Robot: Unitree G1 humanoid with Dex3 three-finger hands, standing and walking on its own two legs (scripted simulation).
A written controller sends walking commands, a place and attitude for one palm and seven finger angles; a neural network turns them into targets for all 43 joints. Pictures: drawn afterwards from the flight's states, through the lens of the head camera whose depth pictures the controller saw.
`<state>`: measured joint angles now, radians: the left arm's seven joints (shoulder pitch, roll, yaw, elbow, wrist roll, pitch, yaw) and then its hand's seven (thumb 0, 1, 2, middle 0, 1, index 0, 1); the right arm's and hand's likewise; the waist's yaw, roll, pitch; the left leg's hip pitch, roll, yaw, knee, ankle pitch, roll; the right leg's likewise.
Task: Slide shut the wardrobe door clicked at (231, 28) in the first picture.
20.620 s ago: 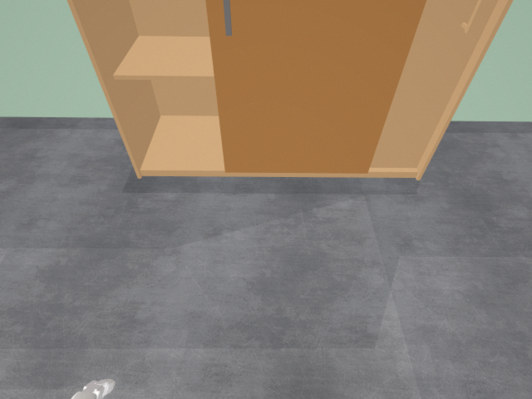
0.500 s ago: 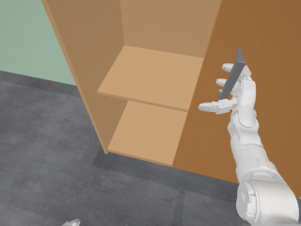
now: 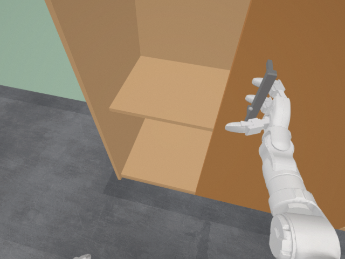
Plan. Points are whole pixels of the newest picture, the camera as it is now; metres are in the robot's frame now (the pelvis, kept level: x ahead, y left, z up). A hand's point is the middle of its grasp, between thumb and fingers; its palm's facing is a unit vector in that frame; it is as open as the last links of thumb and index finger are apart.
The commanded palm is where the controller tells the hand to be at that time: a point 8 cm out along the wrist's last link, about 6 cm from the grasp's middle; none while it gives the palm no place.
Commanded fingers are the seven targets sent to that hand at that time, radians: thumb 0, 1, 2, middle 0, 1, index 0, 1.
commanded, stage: grip the handle and tug to test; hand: right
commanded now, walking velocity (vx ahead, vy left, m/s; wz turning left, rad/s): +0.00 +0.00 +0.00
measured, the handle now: (258, 95) +0.51 -0.14 +0.12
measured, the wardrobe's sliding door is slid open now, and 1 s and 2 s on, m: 0.46 0.46 0.46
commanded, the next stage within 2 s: tug the door sideways, standing still in 1.36 s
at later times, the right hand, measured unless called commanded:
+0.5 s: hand (253, 107) +0.46 -0.12 +0.12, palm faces +0.11 +0.99 +0.01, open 7.4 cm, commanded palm +0.43 -0.17 +0.12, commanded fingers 0.00 -0.85 -0.88 0.44 1.39 0.44 1.39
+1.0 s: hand (250, 106) +0.46 -0.11 +0.12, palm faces +0.10 +1.00 +0.01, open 5.4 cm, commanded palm +0.42 -0.17 +0.12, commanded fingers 0.00 -0.90 -0.90 0.45 1.40 0.45 1.40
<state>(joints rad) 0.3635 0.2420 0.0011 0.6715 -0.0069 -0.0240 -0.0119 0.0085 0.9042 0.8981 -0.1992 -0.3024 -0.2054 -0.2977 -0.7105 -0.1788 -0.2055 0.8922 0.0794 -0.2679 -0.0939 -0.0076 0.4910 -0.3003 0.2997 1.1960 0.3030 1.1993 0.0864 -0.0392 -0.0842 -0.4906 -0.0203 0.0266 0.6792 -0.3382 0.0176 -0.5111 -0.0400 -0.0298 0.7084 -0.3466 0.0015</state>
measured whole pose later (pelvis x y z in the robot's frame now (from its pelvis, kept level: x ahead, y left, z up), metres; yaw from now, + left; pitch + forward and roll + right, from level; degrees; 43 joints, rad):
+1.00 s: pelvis +0.00 +0.00 +0.00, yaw +0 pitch +9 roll +1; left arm 0.36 0.24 -0.01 0.66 0.00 -0.03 -0.01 0.01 0.90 0.90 -0.20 -0.30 -0.21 -0.30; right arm -0.75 -0.19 -0.22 0.92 0.07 -0.28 -0.08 0.01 -0.72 -0.84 0.42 1.39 0.41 1.39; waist 0.09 -0.03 -0.08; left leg -0.50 -0.02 0.02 0.68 -0.33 0.02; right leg -0.52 -0.04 -0.03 0.71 -0.34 0.00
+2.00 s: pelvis +0.02 +0.00 +0.00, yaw -3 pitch +9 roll +1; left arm 0.34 0.22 0.01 0.70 0.00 -0.06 -0.03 0.01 0.90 0.90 -0.20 -0.30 -0.21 -0.30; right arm -0.70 -0.09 -0.04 0.75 0.11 -0.17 -0.22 0.01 -0.78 -0.81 0.32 1.39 0.30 1.40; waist 0.03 -0.05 -0.07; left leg -0.46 0.00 0.07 0.67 -0.37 0.02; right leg -0.50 -0.02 0.02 0.71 -0.36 0.00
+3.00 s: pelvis +0.03 +0.05 +0.00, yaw -3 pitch +0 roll -1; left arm 0.19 0.25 0.02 0.71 -0.01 -0.01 0.10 0.01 0.90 0.90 -0.20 -0.30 -0.21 -0.30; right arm -0.79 -0.14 0.03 0.79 0.08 -0.20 -0.03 0.00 -0.67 -0.83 0.42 1.36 0.37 1.40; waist -0.01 -0.01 0.15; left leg -0.35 -0.05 0.06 0.89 -0.43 0.05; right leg -0.32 -0.05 -0.10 0.66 -0.32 -0.01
